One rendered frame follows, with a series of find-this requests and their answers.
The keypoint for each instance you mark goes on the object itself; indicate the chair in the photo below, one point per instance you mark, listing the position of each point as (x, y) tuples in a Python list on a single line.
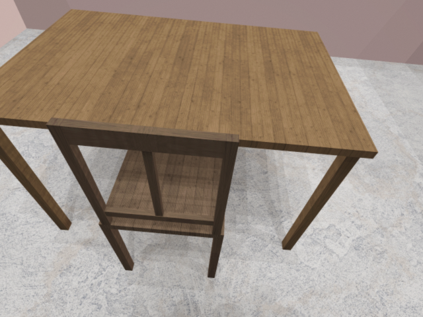
[(172, 181)]

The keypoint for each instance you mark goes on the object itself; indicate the table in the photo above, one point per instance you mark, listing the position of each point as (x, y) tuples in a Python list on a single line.
[(276, 88)]

